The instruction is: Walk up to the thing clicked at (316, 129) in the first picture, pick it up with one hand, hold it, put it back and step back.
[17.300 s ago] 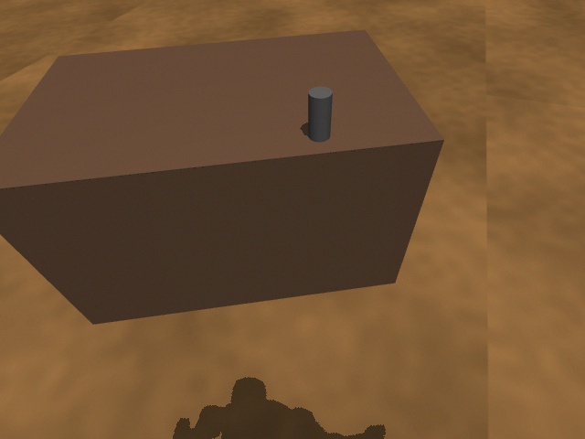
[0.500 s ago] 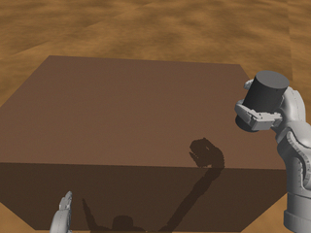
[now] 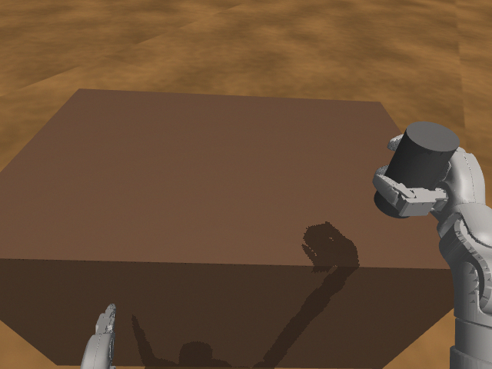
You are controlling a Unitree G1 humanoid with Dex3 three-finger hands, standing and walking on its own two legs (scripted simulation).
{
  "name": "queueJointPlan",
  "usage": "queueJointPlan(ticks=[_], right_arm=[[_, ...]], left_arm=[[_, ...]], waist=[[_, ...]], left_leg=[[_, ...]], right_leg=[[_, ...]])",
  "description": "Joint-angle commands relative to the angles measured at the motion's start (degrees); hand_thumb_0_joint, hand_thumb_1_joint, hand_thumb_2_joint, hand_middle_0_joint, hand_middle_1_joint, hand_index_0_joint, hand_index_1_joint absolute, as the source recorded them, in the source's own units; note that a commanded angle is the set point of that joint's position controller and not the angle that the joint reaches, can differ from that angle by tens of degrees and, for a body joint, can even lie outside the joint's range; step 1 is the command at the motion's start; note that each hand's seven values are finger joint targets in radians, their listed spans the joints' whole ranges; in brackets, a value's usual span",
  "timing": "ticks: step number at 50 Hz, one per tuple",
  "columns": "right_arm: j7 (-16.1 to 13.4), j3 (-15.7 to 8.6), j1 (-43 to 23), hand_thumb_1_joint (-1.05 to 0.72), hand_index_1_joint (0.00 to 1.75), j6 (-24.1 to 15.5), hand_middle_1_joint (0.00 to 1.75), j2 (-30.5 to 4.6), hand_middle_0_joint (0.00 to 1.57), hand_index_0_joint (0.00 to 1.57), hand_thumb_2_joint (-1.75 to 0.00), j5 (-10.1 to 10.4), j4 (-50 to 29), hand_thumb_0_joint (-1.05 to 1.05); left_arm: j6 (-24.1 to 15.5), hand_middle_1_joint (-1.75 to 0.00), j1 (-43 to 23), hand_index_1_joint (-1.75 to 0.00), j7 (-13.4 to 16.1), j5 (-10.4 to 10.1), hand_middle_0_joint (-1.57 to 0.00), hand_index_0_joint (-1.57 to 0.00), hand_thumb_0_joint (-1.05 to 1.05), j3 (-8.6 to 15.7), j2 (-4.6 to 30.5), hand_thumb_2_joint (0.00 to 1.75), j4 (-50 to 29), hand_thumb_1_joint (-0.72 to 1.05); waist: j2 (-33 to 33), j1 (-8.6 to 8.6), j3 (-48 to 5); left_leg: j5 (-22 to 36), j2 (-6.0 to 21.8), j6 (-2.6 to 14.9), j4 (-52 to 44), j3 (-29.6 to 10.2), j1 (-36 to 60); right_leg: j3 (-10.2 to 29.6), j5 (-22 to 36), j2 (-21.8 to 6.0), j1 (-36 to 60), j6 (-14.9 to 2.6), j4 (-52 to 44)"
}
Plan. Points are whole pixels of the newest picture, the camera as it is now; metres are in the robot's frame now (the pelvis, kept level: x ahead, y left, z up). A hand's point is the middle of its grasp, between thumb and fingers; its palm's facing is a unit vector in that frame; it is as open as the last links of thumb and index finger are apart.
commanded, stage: hold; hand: right
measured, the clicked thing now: (411, 173) +0.32 -0.18 +0.23
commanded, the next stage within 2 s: crouch in 0.76 s
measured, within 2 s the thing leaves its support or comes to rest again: neither
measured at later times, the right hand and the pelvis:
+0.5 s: hand (396, 171) +0.33 -0.17 +0.22, palm faces +0.12 +0.99 -0.03, open 8.3 cm; pelvis +0.00 +0.00 +0.00, yaw +0 degrees
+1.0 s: hand (393, 175) +0.33 -0.16 +0.21, palm faces +0.11 +0.99 -0.02, open 8.3 cm; pelvis +0.00 +0.00 +0.00, yaw +0 degrees
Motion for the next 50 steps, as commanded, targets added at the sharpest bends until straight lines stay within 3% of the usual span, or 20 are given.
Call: queueJointPlan(ticks=[1,4,6,8,11,14,15,19,23,25,27,31,33,35,37,40,42,43,45,50], right_arm=[[0.11,-2.57,-24.92,-0.35,1.42,-5.29,1.42,-9.96,1.31,1.35,-1.31,0.82,-13.83,0.0],[0.37,-2.32,-23.28,-0.36,1.42,-4.83,1.42,-9.3,1.32,1.35,-1.31,0.86,-11.9,0.0],[0.1,-3.37,-24.83,-0.33,1.42,-5.07,1.42,-10.53,1.31,1.34,-1.3,0.94,-12.75,0.0],[0.05,-3.05,-25.34,-0.33,1.42,-5.25,1.42,-9.96,1.31,1.35,-1.3,0.89,-13.01,0.0],[-0.5,-4.13,-26.2,-0.34,1.42,-5.81,1.42,-11.16,1.31,1.34,-1.3,0.94,-13.53,0.0],[-0.87,-4.04,-25.29,-0.34,1.42,-5.52,1.42,-10.8,1.32,1.35,-1.3,0.69,-13.09,0.0],[-0.91,-3.29,-24.94,-0.33,1.42,-5.43,1.42,-9.79,1.31,1.34,-1.3,0.66,-11.68,0.0],[-0.65,-2.86,-24.88,-0.32,1.43,-5.12,1.43,-9.85,1.31,1.35,-1.31,0.55,-12.64,0.0],[-0.31,-3.85,-23.93,-0.31,1.41,-4.62,1.41,-10.15,1.29,1.33,-1.29,0.79,-11.9,0.0],[-0.29,-3.84,-24.56,-0.32,1.42,-4.51,1.42,-10.48,1.3,1.34,-1.31,0.85,-11.95,0.0],[-0.28,-3.98,-24.4,-0.32,1.43,-4.78,1.43,-10.75,1.31,1.34,-1.31,0.78,-12.81,0.0],[-0.44,-2.72,-26.02,-0.32,1.42,-4.93,1.42,-9.57,1.3,1.34,-1.3,0.66,-12.95,0.0],[-0.47,-3.4,-26.64,-0.32,1.41,-4.97,1.41,-10.43,1.3,1.33,-1.29,0.88,-12.5,0.0],[-0.13,-2.68,-24.0,-0.32,1.41,-4.82,1.41,-9.9,1.3,1.33,-1.29,0.44,-10.91,0.0],[-0.02,-2.69,-24.99,-0.32,1.41,-5.2,1.41,-9.77,1.3,1.33,-1.29,0.72,-12.22,0.0],[-0.21,-2.93,-25.84,-0.3,1.42,-5.06,1.42,-9.99,1.3,1.33,-1.3,0.83,-11.68,0.0],[-0.34,-2.77,-26.65,-0.32,1.41,-5.31,1.41,-10.0,1.3,1.33,-1.29,0.58,-11.54,0.0],[-0.49,-3.13,-26.82,-0.24,1.43,-5.41,1.43,-10.31,1.26,1.31,-1.33,0.73,-11.73,0.0],[-0.54,-3.82,-25.88,-0.35,1.42,-5.57,1.42,-10.95,1.32,1.35,-1.29,0.76,-11.96,0.0],[-0.76,-3.41,-23.91,-0.32,1.43,-5.6,1.43,-9.9,1.33,1.36,-1.3,0.39,-6.24,0.0]], left_arm=[[-3.55,-0.05,-8.84,-0.05,0.31,0.21,-0.05,-0.05,0.0,2.39,7.52,0.05,-9.5,-0.54],[-3.34,-0.05,-7.9,-0.05,0.34,0.13,-0.05,-0.05,0.0,1.73,6.41,0.05,-7.44,-0.55],[-4.03,-0.05,-8.77,-0.05,0.61,0.25,-0.05,-0.05,0.0,3.47,8.69,0.05,-9.15,-0.54],[-3.8,-0.05,-6.92,-0.05,0.21,0.28,-0.05,-0.05,0.0,0.85,5.56,0.05,-7.65,-0.54],[-3.98,-0.05,-7.99,-0.05,0.82,0.41,-0.05,-0.05,0.0,3.39,8.26,0.05,-10.01,-0.54],[-3.7,-0.05,-7.58,-0.05,0.5,0.4,-0.05,-0.05,0.0,1.75,6.05,0.05,-7.93,-0.54],[-3.67,-0.05,-7.49,-0.05,0.65,0.41,-0.05,-0.05,0.0,2.68,7.16,0.05,-8.6,-0.54],[-3.12,-0.05,-7.87,-0.05,0.36,0.25,-0.05,-0.05,0.0,1.75,6.57,0.05,-9.87,-0.54],[-2.84,-0.05,-8.51,-0.05,0.22,0.2,-0.05,-0.05,0.0,1.41,6.37,0.05,-9.46,-0.55],[-2.7,-0.05,-6.94,-0.05,0.37,0.14,-0.05,-0.05,0.0,2.8,7.5,0.05,-9.4,-0.54],[-2.72,-0.05,-6.14,-0.05,0.12,0.18,-0.05,-0.05,0.0,2.16,6.9,0.05,-9.69,-0.55],[-2.88,-0.05,-7.16,-0.05,0.16,0.3,-0.05,-0.05,0.0,1.53,6.25,0.05,-8.95,-0.55],[-3.39,-0.05,-7.61,-0.05,0.52,0.22,-0.05,-0.05,0.0,3.06,7.95,0.05,-9.96,-0.55],[-3.23,-0.05,-6.38,-0.05,0.17,0.19,-0.05,-0.04,0.0,1.66,6.31,0.05,-8.08,-0.55],[-3.19,-0.05,-6.99,-0.05,0.41,0.24,-0.05,-0.05,0.0,2.96,7.97,0.05,-9.49,-0.54],[-3.57,-0.05,-8.13,-0.05,0.4,0.33,-0.05,-0.05,0.0,3.14,8.47,0.05,-9.54,-0.54],[-3.52,-0.05,-8.21,-0.05,0.26,0.36,-0.05,-0.05,0.0,1.71,6.61,0.05,-8.33,-0.55],[-3.72,-0.06,-9.19,-0.06,0.33,0.25,-0.05,-0.06,0.0,1.6,6.66,0.05,-9.31,-0.53],[-3.47,-0.05,-7.82,-0.05,0.52,0.35,-0.04,-0.05,0.0,1.69,6.42,0.05,-8.5,-0.53],[-3.58,-0.05,-7.52,-0.05,0.46,0.44,-0.04,-0.04,0.0,1.45,6.44,0.06,-7.8,-0.54]], waist=[[2.9,0.24,-8.99],[2.77,0.38,-8.78],[3.74,0.37,-10.02],[2.75,-0.09,-10.15],[4.41,0.18,-12.27],[2.86,-0.48,-10.66],[4.07,0.06,-11.92],[3.76,-0.46,-12.03],[3.98,-0.92,-10.31],[3.44,0.32,-11.02],[3.52,-0.22,-12.61],[2.81,0.05,-11.36],[4.4,0.59,-10.01],[2.81,0.23,-10.88],[3.74,0.32,-12.27],[4.06,0.2,-10.45],[2.99,0.29,-9.63],[4.09,-0.1,-9.27],[3.76,0.07,-10.18],[4.55,0.1,-9.16]], left_leg=[[7.97,-2.12,0.27,-4.54,1.55,3.04],[7.64,-1.89,0.24,-4.78,1.42,2.66],[7.31,-2.04,0.14,-4.64,1.52,3.09],[7.9,-2.0,0.31,-4.52,1.48,3.42],[9.41,-1.73,0.05,-4.39,1.36,4.25],[9.41,-1.41,0.06,-4.41,1.07,4.19],[11.34,-1.56,0.08,-4.09,1.04,4.41],[12.7,-1.9,0.27,-3.56,1.53,4.83],[10.12,-1.84,0.14,-4.32,1.33,4.55],[10.47,-2.0,0.2,-4.35,1.29,4.07],[13.29,-2.07,0.34,-3.69,1.49,5.21],[11.47,-2.08,0.36,-3.9,1.42,4.18],[8.78,-2.0,0.08,-4.65,1.42,3.46],[10.16,-2.03,0.3,-4.19,1.41,3.65],[12.0,-1.99,0.33,-3.81,1.42,4.12],[8.66,-2.09,0.32,-4.53,1.56,3.63],[6.05,-1.91,0.33,-4.99,1.49,2.98],[5.42,-1.92,0.2,-5.12,1.42,3.03],[6.44,-1.7,0.08,-5.04,1.12,3.51],[9.02,-1.95,0.04,-4.49,1.08,3.06]], right_leg=[[-0.16,10.74,2.25,0.7,-1.83,-4.6],[-0.3,9.93,2.46,0.78,-2.08,-4.57],[-0.26,9.69,2.38,1.23,-2.04,-4.54],[-0.31,10.46,2.36,1.32,-1.94,-4.51],[-0.53,11.73,2.62,1.91,-2.04,-3.84],[-0.85,11.34,3.01,0.87,-2.08,-3.7],[-0.72,13.13,2.83,1.73,-2.11,-3.48],[-0.38,15.93,2.4,1.92,-1.74,-3.37],[-0.65,12.86,2.53,0.51,-1.82,-4.01],[-0.6,13.24,2.31,1.76,-1.84,-4.07],[-0.36,17.07,2.1,2.55,-1.63,-3.57],[-0.44,14.77,2.15,2.3,-1.68,-3.86],[-0.56,11.04,2.42,1.36,-2.12,-4.18],[-0.44,12.84,2.26,2.14,-1.93,-4.2],[-0.39,15.12,2.22,2.91,-1.83,-3.8],[-0.32,11.25,2.26,1.34,-1.9,-4.63],[-0.29,8.31,2.44,0.74,-2.09,-4.93],[-0.45,7.71,2.57,0.35,-2.23,-4.83],[-0.75,8.59,2.78,0.51,-2.28,-4.41],[-0.65,10.97,2.4,-0.03,-2.13,-4.13]])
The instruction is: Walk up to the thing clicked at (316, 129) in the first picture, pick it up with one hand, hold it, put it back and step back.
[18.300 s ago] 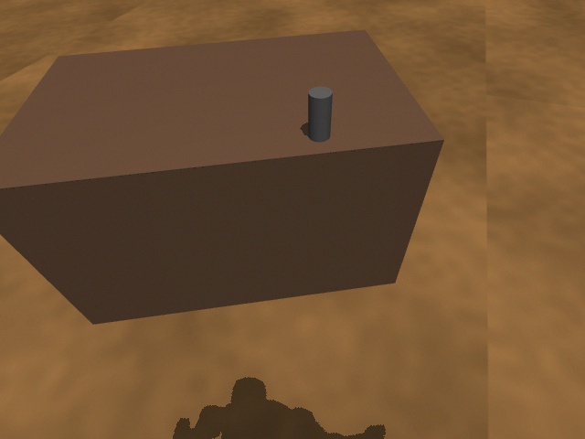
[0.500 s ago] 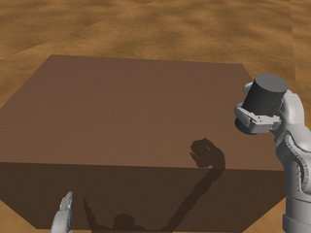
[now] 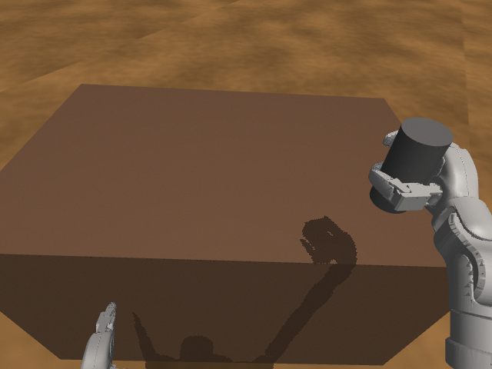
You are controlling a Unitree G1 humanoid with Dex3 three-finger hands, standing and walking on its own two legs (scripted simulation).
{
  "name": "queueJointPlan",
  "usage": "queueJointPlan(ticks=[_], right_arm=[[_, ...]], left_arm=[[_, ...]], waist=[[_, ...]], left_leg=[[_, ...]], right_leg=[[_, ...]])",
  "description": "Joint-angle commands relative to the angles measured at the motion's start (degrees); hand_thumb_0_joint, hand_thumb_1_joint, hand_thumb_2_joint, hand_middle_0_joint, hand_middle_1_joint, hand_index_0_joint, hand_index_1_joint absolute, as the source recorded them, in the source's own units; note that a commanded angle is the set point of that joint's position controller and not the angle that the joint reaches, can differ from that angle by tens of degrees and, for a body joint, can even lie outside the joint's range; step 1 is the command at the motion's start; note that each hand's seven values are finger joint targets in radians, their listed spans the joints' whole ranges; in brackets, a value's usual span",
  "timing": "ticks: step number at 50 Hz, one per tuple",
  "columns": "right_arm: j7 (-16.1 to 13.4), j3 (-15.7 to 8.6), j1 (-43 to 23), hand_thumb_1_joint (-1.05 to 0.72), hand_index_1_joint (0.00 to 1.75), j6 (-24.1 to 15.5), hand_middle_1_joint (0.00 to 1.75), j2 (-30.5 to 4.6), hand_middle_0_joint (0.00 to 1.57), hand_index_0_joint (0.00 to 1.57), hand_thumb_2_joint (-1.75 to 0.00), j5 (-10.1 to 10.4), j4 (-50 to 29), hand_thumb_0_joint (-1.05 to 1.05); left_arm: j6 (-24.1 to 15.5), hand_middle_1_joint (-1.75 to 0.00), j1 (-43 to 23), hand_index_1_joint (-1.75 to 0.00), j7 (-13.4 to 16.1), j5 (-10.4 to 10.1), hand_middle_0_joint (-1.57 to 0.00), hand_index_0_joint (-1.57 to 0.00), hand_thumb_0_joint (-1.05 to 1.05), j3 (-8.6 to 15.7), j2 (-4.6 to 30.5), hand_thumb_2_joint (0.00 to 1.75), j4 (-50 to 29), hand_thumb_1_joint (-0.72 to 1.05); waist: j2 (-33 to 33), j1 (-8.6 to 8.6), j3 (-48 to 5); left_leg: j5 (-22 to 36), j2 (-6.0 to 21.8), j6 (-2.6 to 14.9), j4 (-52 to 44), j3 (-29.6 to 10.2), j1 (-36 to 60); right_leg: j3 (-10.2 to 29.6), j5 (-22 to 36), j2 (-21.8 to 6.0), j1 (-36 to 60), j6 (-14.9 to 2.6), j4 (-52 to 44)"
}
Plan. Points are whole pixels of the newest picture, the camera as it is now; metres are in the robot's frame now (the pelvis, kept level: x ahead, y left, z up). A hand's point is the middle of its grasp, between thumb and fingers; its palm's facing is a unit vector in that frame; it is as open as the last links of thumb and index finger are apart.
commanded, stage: crouch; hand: right
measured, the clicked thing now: (406, 168) +0.33 -0.17 +0.22
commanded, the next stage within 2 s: lower in 0.92 s
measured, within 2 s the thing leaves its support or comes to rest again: neither
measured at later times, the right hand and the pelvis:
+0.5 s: hand (376, 186) +0.39 -0.18 +0.13, palm faces +0.15 +0.99 -0.01, open 8.3 cm; pelvis +0.00 +0.00 +0.00, yaw +1 degrees
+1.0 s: hand (371, 194) +0.42 -0.19 +0.09, palm faces +0.14 +0.99 -0.01, open 8.3 cm; pelvis +0.00 -0.01 -0.01, yaw +2 degrees
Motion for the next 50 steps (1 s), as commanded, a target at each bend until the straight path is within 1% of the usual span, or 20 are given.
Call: queueJointPlan(ticks=[1,8,11,15,16,19,21,27,28,30,32,35,40,41,44,46,47,48,49,50], right_arm=[[-0.6,-3.39,-22.7,-0.32,1.43,-5.48,1.43,-9.72,1.33,1.36,-1.3,0.16,-9.46,0.0],[-0.47,-3.94,-26.96,-0.35,1.45,-11.82,1.45,-11.46,1.36,1.39,-1.33,-0.92,-1.35,0.0],[-0.8,-3.22,-30.26,-0.36,1.45,-16.01,1.45,-11.32,1.36,1.39,-1.32,-1.51,0.89,0.0],[-1.02,-2.85,-31.05,-0.36,1.45,-20.89,1.45,-12.18,1.36,1.39,-1.33,-2.12,6.25,0.0],[-1.02,-3.24,-30.86,-0.36,1.46,-22.18,1.46,-12.71,1.36,1.39,-1.33,-2.11,6.75,0.0],[-1.06,-3.54,-31.25,-0.38,1.48,-24.77,1.48,-13.38,1.38,1.41,-1.35,-2.49,12.43,0.0],[-0.98,-3.27,-31.2,-0.4,1.49,-26.6,1.49,-13.29,1.39,1.42,-1.37,-2.61,13.1,0.0],[-0.65,-4.03,-32.78,-0.39,1.49,-32.17,1.49,-14.73,1.39,1.42,-1.37,-2.5,18.3,0.0],[-0.48,-3.19,-32.48,-0.37,1.49,-33.09,1.49,-13.53,1.38,1.41,-1.37,-2.61,18.9,0.0],[-0.58,-4.33,-32.51,-0.37,1.49,-34.44,1.49,-14.89,1.38,1.41,-1.37,-2.58,20.95,0.0],[-0.27,-3.64,-33.81,-0.37,1.47,-36.15,1.47,-14.45,1.37,1.4,-1.35,-2.63,21.24,0.0],[-0.07,-4.1,-33.2,-0.36,1.45,-37.93,1.45,-14.88,1.35,1.38,-1.33,-2.76,24.44,0.0],[0.2,-2.55,-35.88,-0.37,1.45,-40.96,1.45,-14.05,1.35,1.38,-1.33,-3.14,26.96,0.0],[0.26,-3.83,-37.26,-0.37,1.45,-41.66,1.45,-15.76,1.35,1.38,-1.33,-3.06,24.85,0.0],[0.76,-3.4,-34.52,-0.35,1.45,-42.63,1.45,-14.43,1.35,1.38,-1.33,-2.6,29.17,0.0],[0.43,-4.17,-36.82,-0.35,1.47,-43.48,1.47,-16.52,1.36,1.39,-1.35,-3.12,28.87,0.0],[0.55,-3.22,-34.52,-0.34,1.45,-43.66,1.45,-14.7,1.34,1.38,-1.34,-3.06,31.39,0.0],[0.7,-4.04,-35.84,-0.36,1.46,-44.28,1.46,-15.92,1.35,1.38,-1.34,-2.86,30.07,0.0],[0.7,-4.04,-37.4,-0.34,1.45,-44.72,1.45,-16.41,1.34,1.38,-1.33,-3.18,28.84,0.0],[0.77,-3.89,-34.49,-0.36,1.46,-44.53,1.46,-15.24,1.36,1.39,-1.34,-3.13,33.8,0.0]], left_arm=[[-3.05,-0.05,-6.65,-0.05,0.01,0.15,-0.04,-0.04,0.0,0.73,5.02,0.06,-7.06,-0.54],[-4.34,-0.05,-7.09,-0.05,1.04,0.54,-0.05,-0.05,0.0,3.64,8.6,0.06,-8.6,-0.55],[-5.04,-0.05,-6.7,-0.05,0.93,0.66,-0.05,-0.05,0.0,2.11,6.52,0.06,-8.4,-0.55],[-5.39,-0.05,-4.65,-0.05,1.16,0.8,-0.05,-0.05,0.0,1.09,5.54,0.06,-8.21,-0.54],[-5.07,-0.05,-4.34,-0.05,0.87,0.87,-0.05,-0.05,0.0,-0.55,3.6,0.06,-5.97,-0.55],[-5.22,-0.05,-6.7,-0.05,1.32,1.17,-0.05,-0.05,0.0,2.14,7.38,0.06,-8.16,-0.54],[-4.23,-0.05,-4.75,-0.05,0.83,1.09,-0.05,-0.05,0.0,-0.84,3.91,0.06,-5.83,-0.55],[-3.22,-0.05,-5.98,-0.05,1.28,1.22,-0.06,-0.05,0.0,1.83,7.58,0.05,-10.08,-0.55],[-2.96,-0.05,-5.97,-0.05,1.17,1.24,-0.05,-0.05,0.0,0.42,6.03,0.06,-10.93,-0.55],[-2.52,-0.05,-4.88,-0.05,1.44,1.11,-0.05,-0.05,0.0,1.86,7.34,0.05,-11.62,-0.54],[-1.95,-0.05,-3.6,-0.05,1.09,1.16,-0.05,-0.06,0.0,-0.5,4.79,0.05,-11.79,-0.54],[-0.68,-0.05,-1.71,-0.05,1.26,1.16,-0.05,-0.05,0.0,1.51,6.25,0.05,-9.71,-0.54],[-0.1,-0.05,-5.87,-0.05,1.09,1.03,-0.06,-0.05,0.0,-0.36,5.01,0.06,-13.5,-0.55],[-0.16,-0.05,-6.31,-0.05,1.56,1.14,-0.06,-0.05,0.0,1.66,7.5,0.06,-14.54,-0.55],[0.8,-0.05,-4.03,-0.05,1.3,1.01,-0.06,-0.05,0.0,-0.17,5.13,0.06,-11.67,-0.55],[1.03,-0.05,-4.56,-0.05,1.34,1.27,-0.06,-0.05,0.0,0.59,6.19,0.05,-12.03,-0.54],[1.6,-0.05,-2.68,-0.05,1.23,1.22,-0.06,-0.05,0.0,0.05,5.5,0.06,-11.35,-0.55],[1.16,-0.05,-5.95,-0.05,1.57,1.21,-0.06,-0.05,0.0,2.43,8.9,0.06,-15.45,-0.55],[1.47,-0.05,-3.27,-0.05,1.46,1.32,-0.05,-0.05,0.0,1.45,7.16,0.06,-13.26,-0.56],[2.07,-0.05,-0.67,-0.05,1.35,1.24,-0.05,-0.05,0.0,0.71,5.94,0.06,-10.55,-0.55]], waist=[[3.81,-0.09,-7.87],[6.18,1.56,-11.09],[4.45,1.62,-12.35],[3.0,1.89,-14.61],[1.71,0.85,-14.88],[1.96,1.71,-17.93],[0.48,1.12,-16.24],[2.91,2.45,-17.28],[3.48,2.47,-17.02],[4.02,2.61,-17.64],[1.99,2.55,-17.62],[1.58,3.09,-18.41],[2.51,3.52,-18.69],[1.92,3.5,-22.2],[1.47,3.4,-17.99],[-0.58,3.08,-21.77],[1.21,3.51,-20.22],[1.79,3.88,-21.82],[-0.32,3.65,-23.99],[1.35,4.18,-20.21]], left_leg=[[6.69,-1.76,-0.19,-4.83,1.0,2.52],[9.69,-1.28,-0.62,-3.77,0.08,2.21],[6.61,-1.11,-0.48,-3.6,-0.21,1.86],[9.63,-1.36,-0.24,-2.58,-0.31,2.04],[10.25,-1.37,-0.04,-2.16,-0.25,2.52],[14.49,-1.6,0.03,-1.13,-0.44,3.16],[13.3,-1.73,0.29,-1.17,-0.34,2.35],[12.69,-2.0,0.24,-1.08,-0.51,2.07],[12.07,-1.86,0.19,-1.35,-0.62,2.15],[12.94,-1.93,0.21,-1.14,-0.61,2.16],[14.45,-1.92,0.28,-0.73,-0.73,1.96],[17.12,-1.66,0.53,0.0,-1.29,1.95],[13.17,-1.94,0.38,-0.4,-1.06,1.23],[14.86,-2.0,0.4,0.01,-1.13,1.53],[12.97,-2.07,0.34,-0.29,-1.09,0.02],[16.32,-2.19,0.77,0.79,-1.27,0.9],[16.64,-2.48,0.81,0.97,-0.85,0.56],[16.32,-2.62,0.64,1.04,-0.75,0.15],[18.52,-2.41,0.84,1.56,-1.19,1.23],[17.74,-2.51,0.8,1.18,-1.07,0.09]], right_leg=[[-0.71,8.33,2.59,-0.64,-2.4,-4.28],[-0.77,9.95,2.43,-0.01,-2.79,-2.9],[-0.8,6.93,2.48,-0.5,-2.81,-2.87],[-0.77,9.84,2.24,-0.65,-2.52,-2.18],[-0.72,10.83,2.22,-1.43,-2.28,-2.02],[-0.85,15.38,1.95,-0.61,-2.05,-0.99],[-0.94,15.08,1.84,-1.55,-1.82,-1.1],[-1.05,13.88,1.63,-2.25,-2.08,-1.15],[-1.17,12.66,1.78,-2.73,-2.29,-1.15],[-1.15,13.56,1.72,-2.65,-2.31,-1.01],[-1.3,15.71,1.7,-2.19,-2.07,-0.44],[-1.47,18.05,1.93,-2.65,-1.99,0.18],[-1.09,13.74,1.71,-3.79,-2.17,-0.08],[-1.07,15.71,1.56,-1.85,-2.05,0.31],[-1.15,13.41,1.67,-4.47,-2.23,0.06],[-1.2,18.71,1.45,-2.85,-1.54,1.08],[-0.84,20.06,1.2,-3.38,-1.42,1.08],[-0.66,20.27,0.99,-2.35,-1.38,1.32],[-1.09,22.18,1.23,-1.95,-1.25,2.02],[-1.21,20.68,1.36,-4.02,-1.55,1.85]])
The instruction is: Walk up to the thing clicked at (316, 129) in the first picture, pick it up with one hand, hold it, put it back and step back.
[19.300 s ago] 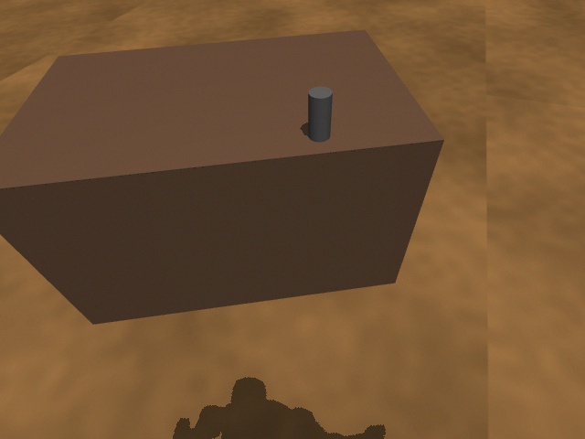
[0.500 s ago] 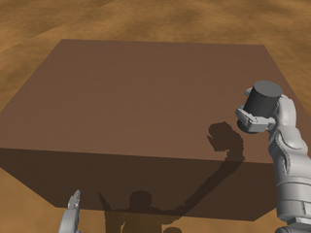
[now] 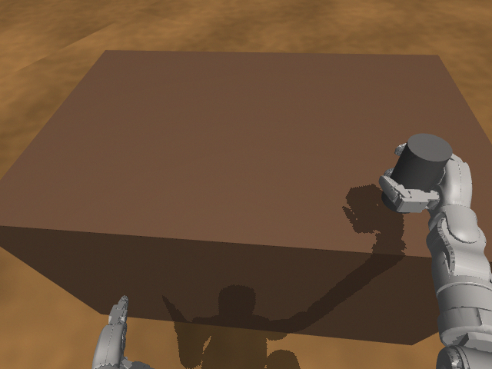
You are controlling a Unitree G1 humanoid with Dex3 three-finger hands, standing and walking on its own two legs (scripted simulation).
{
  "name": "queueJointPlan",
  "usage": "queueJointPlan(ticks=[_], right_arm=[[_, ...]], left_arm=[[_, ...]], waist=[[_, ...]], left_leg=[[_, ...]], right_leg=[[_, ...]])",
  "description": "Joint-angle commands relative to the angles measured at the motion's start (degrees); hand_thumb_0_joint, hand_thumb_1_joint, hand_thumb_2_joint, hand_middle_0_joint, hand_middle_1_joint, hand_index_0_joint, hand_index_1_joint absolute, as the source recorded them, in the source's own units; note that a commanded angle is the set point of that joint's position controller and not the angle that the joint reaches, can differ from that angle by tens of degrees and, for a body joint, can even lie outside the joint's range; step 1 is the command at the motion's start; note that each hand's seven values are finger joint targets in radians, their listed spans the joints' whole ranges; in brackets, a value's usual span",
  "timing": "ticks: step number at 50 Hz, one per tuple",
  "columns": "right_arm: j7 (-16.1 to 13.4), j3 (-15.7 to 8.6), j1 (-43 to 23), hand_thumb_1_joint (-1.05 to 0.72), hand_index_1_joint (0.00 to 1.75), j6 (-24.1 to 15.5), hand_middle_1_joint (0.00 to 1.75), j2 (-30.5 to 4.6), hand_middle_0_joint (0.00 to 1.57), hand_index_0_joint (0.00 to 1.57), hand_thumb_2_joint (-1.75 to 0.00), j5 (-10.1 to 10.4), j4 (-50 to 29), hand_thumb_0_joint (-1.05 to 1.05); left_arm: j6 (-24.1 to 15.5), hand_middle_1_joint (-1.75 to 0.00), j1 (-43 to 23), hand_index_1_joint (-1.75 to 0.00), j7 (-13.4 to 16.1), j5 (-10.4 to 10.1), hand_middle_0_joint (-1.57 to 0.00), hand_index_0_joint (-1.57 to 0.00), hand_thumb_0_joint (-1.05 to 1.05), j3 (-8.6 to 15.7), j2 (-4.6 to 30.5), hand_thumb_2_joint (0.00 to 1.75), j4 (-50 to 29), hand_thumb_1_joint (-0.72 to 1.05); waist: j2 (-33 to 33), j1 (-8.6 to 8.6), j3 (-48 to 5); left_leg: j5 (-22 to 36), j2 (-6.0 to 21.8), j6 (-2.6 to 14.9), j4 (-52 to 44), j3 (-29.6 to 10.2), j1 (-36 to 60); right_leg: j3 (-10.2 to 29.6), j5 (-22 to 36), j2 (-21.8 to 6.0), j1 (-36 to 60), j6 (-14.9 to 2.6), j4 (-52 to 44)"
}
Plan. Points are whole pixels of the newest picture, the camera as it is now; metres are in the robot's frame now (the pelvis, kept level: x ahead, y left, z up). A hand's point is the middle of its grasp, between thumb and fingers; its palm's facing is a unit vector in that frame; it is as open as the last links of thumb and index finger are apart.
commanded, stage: lower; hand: right
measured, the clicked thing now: (412, 176) +0.41 -0.20 +0.10
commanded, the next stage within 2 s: loosen in 1.34 s
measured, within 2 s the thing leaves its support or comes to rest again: rests again in 1.16 s
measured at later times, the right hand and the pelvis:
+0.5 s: hand (393, 196) +0.41 -0.20 +0.04, palm faces +0.17 +0.99 +0.01, open 8.3 cm; pelvis -0.01 +0.00 -0.02, yaw +0 degrees
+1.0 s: hand (389, 203) +0.42 -0.20 +0.01, palm faces +0.17 +0.99 +0.01, open 8.3 cm; pelvis -0.01 -0.01 -0.04, yaw +0 degrees
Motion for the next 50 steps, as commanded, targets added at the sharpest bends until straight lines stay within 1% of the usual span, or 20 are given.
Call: queueJointPlan(ticks=[1,2,6,10,17,18,21,24,27,29,30,32,34,35,39,41,44,46,49,50], right_arm=[[0.06,-3.25,-24.73,-0.36,1.45,-6.68,1.45,-12.78,1.35,1.38,-1.33,1.14,-12.1,0.0],[0.13,-3.53,-25.63,-0.34,1.46,-7.17,1.46,-13.35,1.34,1.38,-1.35,1.25,-13.01,0.0],[0.76,-1.82,-23.58,-0.31,1.49,-8.48,1.48,-9.46,1.35,1.39,-1.36,0.9,-5.67,0.0],[1.07,-3.94,-28.96,-0.32,1.48,-11.43,1.48,-14.43,1.34,1.38,-1.36,0.29,-7.8,0.0],[1.42,-3.14,-28.61,-0.33,1.49,-14.82,1.49,-12.23,1.36,1.39,-1.37,0.2,-2.64,0.0],[0.87,-5.45,-31.91,-0.31,1.49,-15.87,1.49,-16.23,1.35,1.39,-1.37,-0.07,-6.96,0.0],[1.15,-3.42,-28.66,-0.34,1.48,-16.25,1.48,-12.23,1.36,1.39,-1.37,-0.56,-0.39,0.0],[0.87,-5.67,-33.68,-0.35,1.49,-17.77,1.49,-17.39,1.36,1.4,-1.38,-1.03,-4.14,0.0],[1.27,-4.29,-26.24,-0.35,1.49,-17.23,1.49,-11.4,1.36,1.39,-1.37,-0.6,5.75,0.0],[0.81,-5.54,-34.87,-0.35,1.47,-19.26,1.47,-16.24,1.35,1.38,-1.36,-1.32,-2.62,0.0],[0.64,-5.77,-31.78,-0.35,1.47,-18.97,1.47,-16.42,1.35,1.39,-1.36,-1.79,1.78,0.0],[1.1,-3.73,-30.67,-0.35,1.47,-19.17,1.47,-12.02,1.35,1.38,-1.36,-1.14,2.25,0.0],[1.2,-4.82,-28.79,-0.36,1.45,-19.28,1.44,-12.42,1.33,1.36,-1.33,-1.19,5.1,0.0],[0.77,-7.21,-33.39,-0.37,1.46,-20.14,1.46,-17.41,1.34,1.37,-1.35,-1.45,-0.86,0.0],[1.04,-4.76,-30.68,-0.37,1.47,-20.29,1.47,-12.01,1.35,1.38,-1.36,-1.79,3.7,0.0],[0.87,-5.94,-33.73,-0.36,1.47,-21.01,1.47,-15.1,1.35,1.38,-1.36,-2.21,0.81,0.0],[1.46,-4.82,-29.77,-0.39,1.46,-20.67,1.46,-12.51,1.34,1.37,-1.35,-2.17,4.76,0.0],[1.12,-7.59,-33.09,-0.38,1.47,-21.36,1.47,-17.35,1.35,1.38,-1.37,-2.61,1.11,0.0],[2.11,-4.44,-28.81,-0.4,1.48,-20.62,1.48,-10.86,1.36,1.4,-1.38,-2.11,6.73,0.0],[2.06,-6.29,-29.63,-0.4,1.48,-20.92,1.48,-12.85,1.36,1.39,-1.38,-2.05,6.36,0.0]], left_arm=[[-2.04,-0.05,-2.45,-0.05,0.44,0.03,-0.05,-0.05,0.0,2.81,7.79,0.06,-8.74,-0.55],[-2.19,-0.04,-4.22,-0.05,0.65,0.06,-0.05,-0.04,0.0,4.75,10.25,0.07,-10.97,-0.56],[-2.1,-0.04,-2.22,-0.05,0.13,0.13,-0.05,-0.04,0.0,2.6,7.06,0.07,-10.0,-0.57],[-1.96,-0.04,-1.21,-0.05,0.12,0.48,-0.05,-0.04,0.0,3.71,8.41,0.07,-10.1,-0.56],[-2.76,-0.05,-1.26,-0.06,-0.45,0.58,-0.05,-0.04,0.0,3.23,8.08,0.07,-14.73,-0.56],[-2.89,-0.04,-2.07,-0.06,-0.19,0.77,-0.05,-0.04,0.0,4.87,10.14,0.07,-15.95,-0.57],[-2.47,-0.05,1.92,-0.06,-0.93,0.81,-0.05,-0.04,0.0,1.33,5.79,0.08,-14.59,-0.57],[-2.92,-0.04,-2.86,-0.06,-0.36,1.0,-0.06,-0.04,0.0,5.43,11.51,0.08,-20.95,-0.57],[-2.43,-0.05,4.25,-0.06,-1.31,1.07,-0.05,-0.04,0.0,3.29,7.87,0.07,-16.41,-0.57],[-3.09,-0.05,-0.37,-0.05,-1.01,1.4,-0.05,-0.04,0.0,4.44,9.85,0.07,-21.62,-0.57],[-2.49,-0.04,3.1,-0.05,-1.18,1.52,-0.05,-0.04,0.0,3.59,8.72,0.07,-18.75,-0.57],[-2.9,-0.05,1.69,-0.06,-1.63,1.41,-0.05,-0.05,0.0,2.4,7.91,0.07,-23.67,-0.56],[-2.78,-0.05,3.81,-0.06,-1.35,1.68,-0.05,-0.04,0.0,5.13,10.4,0.07,-22.19,-0.57],[-2.78,-0.04,1.88,-0.06,-1.26,1.75,-0.05,-0.04,0.0,6.3,12.38,0.07,-25.37,-0.57],[-2.36,-0.05,3.7,-0.06,-2.23,1.62,-0.05,-0.04,0.0,2.64,7.44,0.08,-24.68,-0.57],[-2.44,-0.04,2.79,-0.06,-1.72,1.9,-0.05,-0.04,0.0,4.96,10.67,0.08,-27.49,-0.57],[-2.11,-0.05,5.06,-0.06,-2.41,1.99,-0.05,-0.04,0.0,3.72,8.7,0.08,-25.21,-0.57],[-2.01,-0.04,5.72,-0.06,-1.8,2.03,-0.05,-0.04,0.0,6.89,12.06,0.08,-26.67,-0.58],[-1.59,-0.05,9.39,-0.06,-2.81,2.1,-0.05,-0.04,0.0,2.34,6.58,0.08,-22.98,-0.57],[-1.74,-0.04,8.07,-0.06,-2.62,2.05,-0.05,-0.04,0.0,3.54,7.95,0.07,-24.91,-0.57]], waist=[[-1.8,0.0,-19.87],[-1.2,0.26,-22.57],[-0.34,1.12,-18.76],[-3.04,1.59,-22.0],[-2.93,2.09,-23.29],[-3.64,2.01,-26.42],[-3.59,1.87,-23.47],[-2.62,2.38,-28.76],[-3.12,2.64,-20.03],[-5.05,2.4,-28.1],[-5.33,2.08,-26.85],[-2.95,2.71,-25.54],[-1.84,3.43,-27.07],[-4.08,2.8,-30.59],[-4.04,2.65,-25.74],[-4.01,3.23,-31.37],[-5.1,2.71,-26.14],[-5.0,3.59,-32.11],[-5.25,2.98,-23.4],[-4.64,3.4,-25.01]], left_leg=[[16.4,-1.82,1.3,-1.13,0.7,10.46],[17.84,-1.72,1.29,-0.68,0.49,11.65],[15.17,-1.86,1.1,-0.12,0.44,8.17],[13.72,-1.44,0.95,1.3,-0.26,6.07],[11.81,-1.53,0.84,3.69,-0.41,3.27],[13.26,-1.53,1.06,4.55,-0.53,4.08],[12.93,-1.66,1.08,5.5,-0.4,2.42],[11.2,-1.5,0.75,5.94,-0.74,3.77],[6.5,-2.11,1.21,6.4,0.13,-2.53],[8.43,-2.09,1.19,7.84,-0.02,-0.88],[8.62,-2.1,1.31,8.2,-0.1,-1.41],[8.32,-2.19,1.18,8.65,0.02,-1.65],[10.67,-2.3,1.1,9.7,0.15,-2.4],[11.01,-2.05,1.23,10.19,-0.15,-1.12],[9.16,-2.14,1.52,11.31,-0.21,-4.55],[10.57,-2.18,1.4,11.91,-0.13,-3.23],[9.69,-2.22,1.54,12.86,0.0,-5.9],[11.68,-1.94,1.4,13.35,-0.63,-3.5],[8.44,-2.08,1.59,13.77,-0.23,-7.84],[7.78,-2.24,1.52,13.91,-0.11,-8.93]], right_leg=[[0.49,20.39,1.86,5.04,-1.13,-2.68],[0.44,21.29,1.91,5.67,-1.13,-2.55],[0.45,18.16,1.79,2.68,-1.36,-1.72],[0.29,15.69,2.05,2.3,-1.64,0.16],[0.67,13.39,2.06,-0.58,-1.67,2.87],[0.96,15.23,1.96,-0.18,-1.44,3.42],[0.81,15.39,2.07,-2.93,-1.44,4.79],[0.78,12.07,1.99,-2.97,-1.8,5.19],[1.52,9.01,1.82,-6.67,-1.49,4.93],[1.58,11.59,1.49,-3.8,-1.17,6.15],[1.4,12.31,1.63,-4.51,-1.09,6.71],[1.6,11.49,1.61,-6.22,-1.21,7.19],[1.71,14.19,1.59,-6.07,-1.22,8.46],[1.75,15.01,1.61,-5.32,-1.09,8.74],[1.85,14.79,1.59,-8.36,-0.96,9.86],[1.84,15.68,1.39,-5.75,-0.9,10.62],[2.0,16.2,1.48,-9.08,-0.64,11.21],[1.54,15.46,1.73,-7.73,-0.99,12.38],[1.58,12.93,1.85,-12.33,-0.92,12.18],[1.89,12.96,1.59,-11.24,-0.9,12.58]])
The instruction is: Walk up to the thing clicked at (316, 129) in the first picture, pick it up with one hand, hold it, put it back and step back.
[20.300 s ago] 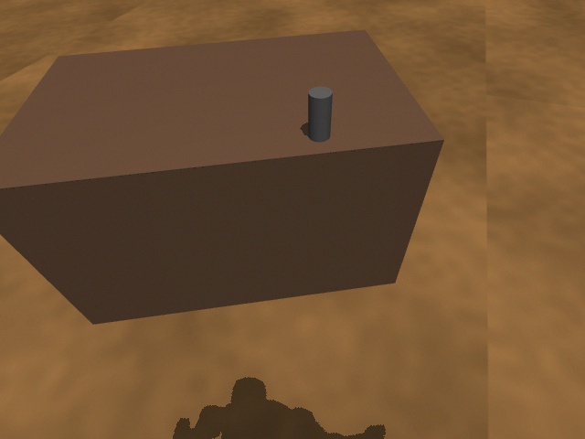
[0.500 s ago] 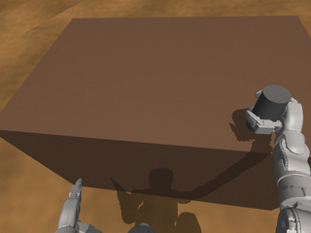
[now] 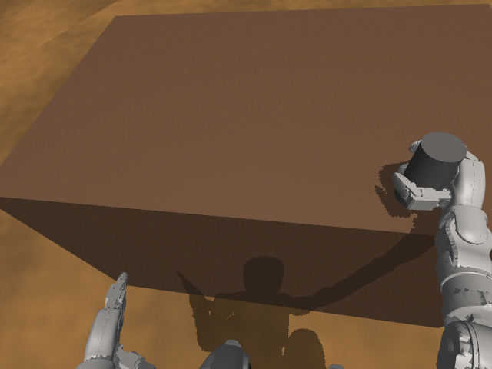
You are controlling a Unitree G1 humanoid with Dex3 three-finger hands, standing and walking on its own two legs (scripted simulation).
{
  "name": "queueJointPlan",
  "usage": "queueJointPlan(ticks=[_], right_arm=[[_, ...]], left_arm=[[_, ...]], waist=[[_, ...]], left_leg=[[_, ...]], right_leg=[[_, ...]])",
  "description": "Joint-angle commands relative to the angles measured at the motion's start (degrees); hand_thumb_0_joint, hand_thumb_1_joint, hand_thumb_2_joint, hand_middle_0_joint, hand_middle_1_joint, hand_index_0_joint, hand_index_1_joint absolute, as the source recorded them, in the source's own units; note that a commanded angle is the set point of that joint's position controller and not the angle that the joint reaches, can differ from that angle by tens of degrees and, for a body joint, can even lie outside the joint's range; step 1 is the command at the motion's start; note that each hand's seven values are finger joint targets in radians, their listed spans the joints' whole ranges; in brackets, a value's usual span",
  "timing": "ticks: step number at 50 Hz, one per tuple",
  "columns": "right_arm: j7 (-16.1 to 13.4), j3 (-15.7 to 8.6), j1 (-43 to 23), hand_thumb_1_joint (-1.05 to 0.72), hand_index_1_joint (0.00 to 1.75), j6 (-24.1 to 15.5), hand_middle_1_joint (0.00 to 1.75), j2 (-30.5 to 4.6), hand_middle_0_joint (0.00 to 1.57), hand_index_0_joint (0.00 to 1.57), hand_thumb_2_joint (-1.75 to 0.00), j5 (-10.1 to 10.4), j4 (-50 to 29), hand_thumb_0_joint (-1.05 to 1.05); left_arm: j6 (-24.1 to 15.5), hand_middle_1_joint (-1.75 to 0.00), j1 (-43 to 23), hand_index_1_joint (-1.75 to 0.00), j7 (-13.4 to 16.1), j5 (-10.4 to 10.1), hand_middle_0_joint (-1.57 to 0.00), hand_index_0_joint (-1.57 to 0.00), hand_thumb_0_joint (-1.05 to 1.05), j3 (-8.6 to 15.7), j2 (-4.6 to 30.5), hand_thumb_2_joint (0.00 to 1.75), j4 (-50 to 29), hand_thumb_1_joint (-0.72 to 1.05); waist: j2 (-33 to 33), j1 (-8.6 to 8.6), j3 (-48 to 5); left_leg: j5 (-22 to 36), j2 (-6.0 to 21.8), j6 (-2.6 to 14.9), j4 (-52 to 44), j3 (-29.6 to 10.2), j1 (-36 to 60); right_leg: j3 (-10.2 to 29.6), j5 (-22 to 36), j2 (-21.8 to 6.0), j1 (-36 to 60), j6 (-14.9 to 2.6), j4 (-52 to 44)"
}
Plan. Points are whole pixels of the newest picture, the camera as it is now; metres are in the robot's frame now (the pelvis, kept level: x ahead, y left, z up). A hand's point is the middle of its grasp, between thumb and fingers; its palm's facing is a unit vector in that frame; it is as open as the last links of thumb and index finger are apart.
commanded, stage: lower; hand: right
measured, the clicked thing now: (426, 173) +0.44 -0.21 +0.05
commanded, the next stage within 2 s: loosen in 0.34 s
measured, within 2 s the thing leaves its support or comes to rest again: rests again in 0.16 s
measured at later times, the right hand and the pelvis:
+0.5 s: hand (419, 184) +0.43 -0.21 +0.03, palm faces +0.19 +0.98 +0.02, open 8.3 cm; pelvis -0.01 +0.00 -0.02, yaw +0 degrees
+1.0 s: hand (420, 184) +0.44 -0.21 +0.03, palm faces +0.19 +0.98 +0.01, open 14.8 cm; pelvis -0.01 +0.00 -0.02, yaw +0 degrees
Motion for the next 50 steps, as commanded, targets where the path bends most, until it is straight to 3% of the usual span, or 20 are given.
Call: queueJointPlan(ticks=[1,2,3,4,5,7,8,10,11,13,16,18,21,23,26,33,36,38,48,50], right_arm=[[0.03,-2.77,-26.89,-0.4,1.47,-5.64,1.47,-13.88,1.35,1.38,-1.36,0.96,-16.8,0.0],[-0.07,-2.86,-28.09,-0.39,1.47,-5.9,1.47,-15.07,1.35,1.39,-1.36,0.56,-17.22,0.0],[-0.06,-2.57,-26.85,-0.41,1.48,-5.72,1.48,-14.77,1.37,1.4,-1.37,0.47,-15.59,0.0],[0.23,-1.08,-23.05,-0.41,1.49,-5.08,1.49,-10.82,1.37,1.4,-1.38,0.49,-12.0,0.0],[0.32,-1.5,-24.49,-0.41,1.49,-5.49,1.49,-10.94,1.37,1.4,-1.38,0.84,-13.64,0.0],[0.1,-3.0,-26.66,-0.39,1.48,-5.79,1.48,-14.05,1.36,1.39,-1.36,0.53,-14.89,0.0],[-0.2,-3.45,-27.87,-0.39,1.47,-5.88,1.47,-15.79,1.35,1.38,-1.36,0.28,-15.87,0.0],[0.22,-1.77,-24.37,-0.39,1.47,-5.42,1.47,-11.14,1.35,1.38,-1.36,0.54,-10.62,0.0],[0.38,-1.38,-24.84,-0.39,1.45,-5.71,1.45,-10.11,1.34,1.37,-1.35,0.7,-11.21,0.0],[0.06,-3.73,-28.2,-0.37,1.44,-6.57,1.44,-15.32,1.33,1.36,-1.33,-0.05,-14.55,0.0],[1.08,-2.53,-24.44,-0.36,1.43,-6.26,1.43,-12.11,1.31,1.34,-1.32,0.31,-10.13,0.0],[0.83,-4.01,-27.93,-0.35,1.44,-6.67,1.44,-15.92,1.31,1.34,-1.33,-0.09,-14.18,0.0],[1.11,-3.21,-23.25,-0.39,1.42,-5.73,1.42,-12.91,1.31,1.33,-1.32,0.28,-8.67,0.0],[0.79,-5.54,-23.8,-0.31,1.41,-5.96,1.41,-16.51,1.33,1.37,-1.26,-0.24,-9.59,0.0],[1.07,-3.53,-23.93,-0.15,1.17,-5.56,1.17,-13.37,1.22,1.24,-1.02,-0.29,-8.56,0.0],[0.8,-3.67,-25.07,0.28,0.75,-5.5,0.75,-14.93,0.96,0.97,-0.49,-0.41,-9.16,0.0],[0.89,-3.56,-24.11,0.5,0.56,-5.15,0.56,-14.75,0.84,0.85,-0.26,-0.25,-9.01,0.0],[0.71,-3.77,-26.11,0.56,0.46,-5.33,0.46,-15.4,0.71,0.72,-0.19,-0.02,-13.09,0.0],[0.77,-3.6,-22.03,0.61,0.18,-5.24,0.18,-14.08,0.28,0.28,-0.07,0.42,-14.22,0.0],[0.8,-3.11,-20.13,0.61,0.14,-4.77,0.14,-12.99,0.2,0.21,-0.05,0.56,-12.34,0.0]], left_arm=[[-3.01,-0.04,-4.03,-0.06,0.46,0.03,-0.05,-0.04,0.0,4.7,9.4,0.07,-14.23,-0.57],[-2.92,-0.04,-1.95,-0.06,0.65,0.38,-0.05,-0.04,0.0,6.26,11.0,0.07,-13.69,-0.57],[-2.05,-0.04,4.01,-0.06,0.5,0.6,-0.05,-0.04,0.0,5.13,9.27,0.07,-7.78,-0.57],[-2.25,-0.04,2.76,-0.06,0.08,0.36,-0.05,-0.04,0.0,3.74,7.79,0.07,-10.68,-0.57],[-2.26,-0.04,3.0,-0.06,0.05,0.32,-0.05,-0.04,0.0,4.25,7.66,0.08,-10.68,-0.58],[-2.76,-0.04,-1.57,-0.06,0.62,0.17,-0.05,-0.04,0.0,6.57,11.34,0.07,-15.91,-0.58],[-2.35,-0.04,0.99,-0.06,0.73,0.46,-0.05,-0.04,0.0,7.23,11.73,0.08,-13.28,-0.58],[-1.99,-0.05,4.7,-0.06,0.09,0.46,-0.05,-0.04,0.0,5.5,8.66,0.07,-9.32,-0.57],[-2.38,-0.04,2.23,-0.06,-0.05,0.51,-0.05,-0.04,0.0,4.59,7.85,0.07,-11.74,-0.58],[-2.87,-0.04,-0.76,-0.05,0.28,0.61,-0.05,-0.04,0.0,4.56,9.27,0.07,-16.72,-0.57],[-2.42,-0.04,2.66,-0.05,0.08,0.62,-0.05,-0.04,0.0,4.15,8.34,0.07,-14.34,-0.57],[-2.52,-0.04,0.53,-0.05,0.34,0.75,-0.05,-0.04,0.0,4.47,9.6,0.07,-18.14,-0.57],[-1.53,-0.04,5.53,-0.06,-0.29,0.71,-0.05,-0.04,0.0,3.52,7.65,0.07,-12.65,-0.57],[-2.04,-0.05,1.23,-0.05,0.31,0.64,-0.06,-0.05,0.0,6.74,11.56,0.06,-18.66,-0.56],[-1.21,-0.05,4.44,-0.04,-0.3,0.71,-0.06,-0.07,0.0,4.39,8.4,0.03,-16.34,-0.51],[-1.17,-0.05,1.69,-0.05,0.02,0.32,-0.06,-0.06,0.0,4.59,8.71,0.05,-18.73,-0.54],[-0.96,-0.05,4.65,-0.05,0.04,0.35,-0.06,-0.06,0.0,4.25,8.25,0.05,-16.54,-0.54],[-1.21,-0.05,3.36,-0.05,0.26,0.44,-0.06,-0.05,0.0,5.35,9.88,0.06,-19.0,-0.55],[-0.44,-0.05,4.07,-0.06,0.25,0.35,-0.05,-0.04,0.0,5.6,9.73,0.07,-17.8,-0.57],[-0.11,-0.05,4.59,-0.06,0.23,0.21,-0.05,-0.04,0.0,5.08,9.24,0.07,-17.12,-0.57]], waist=[[-6.28,-0.4,-26.74],[-6.87,0.23,-29.47],[-8.16,-0.31,-24.74],[-6.78,-0.16,-23.29],[-6.49,0.32,-23.61],[-3.8,0.65,-28.1],[-6.04,0.33,-26.12],[-6.25,0.33,-19.72],[-5.7,0.59,-21.16],[-5.87,-0.03,-28.66],[-5.71,1.14,-25.14],[-7.19,0.37,-30.08],[-6.43,0.31,-20.99],[-5.37,0.87,-25.9],[-5.9,0.78,-22.12],[-4.13,0.9,-22.39],[-4.84,0.7,-21.88],[-6.95,0.35,-25.51],[-7.02,0.19,-26.49],[-5.07,0.28,-23.95]], left_leg=[[14.31,-2.31,1.85,-2.43,0.46,12.9],[16.68,-2.14,1.82,-1.85,0.12,14.66],[15.28,-2.14,1.87,-1.97,0.13,12.94],[15.67,-2.17,1.92,-1.45,0.11,12.1],[15.96,-2.0,1.98,-1.27,-0.27,12.69],[15.98,-2.11,1.67,-1.15,0.11,13.95],[14.12,-2.07,1.71,-1.23,0.07,12.33],[10.44,-2.22,1.93,-0.93,0.18,8.14],[10.48,-2.23,1.84,-0.85,0.18,8.35],[13.31,-2.02,1.65,-0.01,-0.15,12.33],[13.75,-2.03,1.75,0.94,-0.14,9.89],[14.53,-1.96,1.7,1.2,-0.17,12.08],[9.61,-2.09,1.82,0.97,-0.23,7.77],[9.52,-2.12,1.6,1.02,-0.01,9.51],[8.15,-2.23,1.73,1.02,0.06,7.84],[2.32,-1.91,1.41,-0.08,-1.04,9.04],[4.04,-2.07,1.47,0.27,-0.64,8.29],[6.75,-2.14,1.69,1.04,-0.22,8.97],[12.94,-2.17,1.88,1.94,0.16,10.21],[12.0,-2.18,1.73,1.33,0.28,10.44]], right_leg=[[1.65,21.27,1.69,11.47,-0.23,-5.89],[1.18,22.55,1.95,12.14,-0.24,-5.19],[0.83,20.88,2.12,10.03,-0.31,-5.09],[0.93,21.93,2.16,9.21,-0.25,-4.85],[0.86,21.08,2.32,7.82,-0.43,-4.4],[1.15,20.05,2.09,9.05,-0.75,-4.12],[0.99,18.16,2.14,8.63,-0.69,-4.2],[1.14,14.84,2.16,5.37,-0.63,-4.51],[1.26,14.78,2.17,5.39,-0.7,-4.11],[0.98,17.1,2.19,7.3,-0.69,-2.9],[1.17,17.63,2.26,5.01,-0.69,-2.04],[0.92,18.49,2.28,6.89,-0.59,-1.86],[0.96,12.89,2.41,1.0,-0.87,-2.28],[1.29,12.78,2.0,3.57,-0.88,-2.11],[1.28,11.52,2.15,1.79,-0.86,-2.22],[1.21,4.42,1.93,-1.1,-1.38,-2.55],[1.13,6.16,2.17,-0.81,-1.29,-2.42],[1.19,9.3,2.25,2.25,-0.99,-2.45],[1.2,17.44,2.14,4.62,-0.59,-1.29],[1.11,15.73,2.16,3.11,-0.87,-1.65]])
